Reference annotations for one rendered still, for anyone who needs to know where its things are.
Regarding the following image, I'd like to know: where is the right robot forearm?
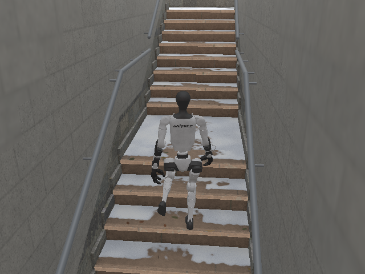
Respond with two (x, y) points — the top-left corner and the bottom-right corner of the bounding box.
(203, 138), (213, 158)

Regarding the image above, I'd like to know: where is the humanoid robot torso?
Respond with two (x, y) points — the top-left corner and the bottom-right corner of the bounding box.
(170, 113), (196, 172)

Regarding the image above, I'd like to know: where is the robot left hand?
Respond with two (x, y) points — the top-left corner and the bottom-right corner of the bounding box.
(151, 168), (165, 184)

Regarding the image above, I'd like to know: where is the left robot forearm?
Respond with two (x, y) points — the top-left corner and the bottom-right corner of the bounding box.
(152, 140), (163, 169)

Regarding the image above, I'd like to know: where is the right robot upper arm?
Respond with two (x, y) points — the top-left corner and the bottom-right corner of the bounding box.
(195, 115), (209, 146)

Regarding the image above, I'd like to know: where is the robot head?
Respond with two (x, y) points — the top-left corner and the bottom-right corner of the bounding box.
(173, 91), (193, 119)

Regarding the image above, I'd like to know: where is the left robot upper arm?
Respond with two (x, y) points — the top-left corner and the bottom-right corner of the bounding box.
(157, 115), (171, 148)

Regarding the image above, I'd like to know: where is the robot right hand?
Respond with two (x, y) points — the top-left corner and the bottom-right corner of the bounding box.
(200, 155), (213, 166)

